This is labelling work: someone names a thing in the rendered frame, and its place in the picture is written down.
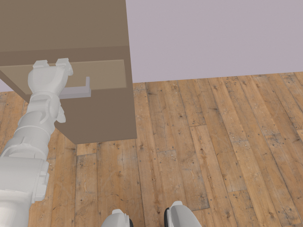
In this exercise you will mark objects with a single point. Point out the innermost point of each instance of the robot left forearm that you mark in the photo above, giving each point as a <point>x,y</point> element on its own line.
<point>34,130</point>

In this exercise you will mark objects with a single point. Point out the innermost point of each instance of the drawer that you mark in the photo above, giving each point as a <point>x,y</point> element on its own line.
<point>103,74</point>

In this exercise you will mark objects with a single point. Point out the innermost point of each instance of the right robot shin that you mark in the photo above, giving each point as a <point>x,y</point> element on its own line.
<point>177,203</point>

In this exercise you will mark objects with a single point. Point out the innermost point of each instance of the cabinet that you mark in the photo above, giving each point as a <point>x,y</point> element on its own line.
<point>80,30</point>

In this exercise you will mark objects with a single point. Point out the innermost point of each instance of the robot left hand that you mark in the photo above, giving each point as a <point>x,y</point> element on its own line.
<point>50,79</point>

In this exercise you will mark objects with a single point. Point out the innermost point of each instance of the left robot shin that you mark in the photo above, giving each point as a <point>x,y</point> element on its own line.
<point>117,211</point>

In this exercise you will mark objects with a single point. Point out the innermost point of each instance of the handle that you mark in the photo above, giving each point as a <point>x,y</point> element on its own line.
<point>76,92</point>

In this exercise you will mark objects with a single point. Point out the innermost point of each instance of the robot shin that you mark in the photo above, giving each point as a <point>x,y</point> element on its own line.
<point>177,203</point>
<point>117,211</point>

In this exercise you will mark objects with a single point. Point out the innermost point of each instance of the left robot upper arm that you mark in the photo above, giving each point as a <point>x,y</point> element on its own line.
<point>22,182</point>

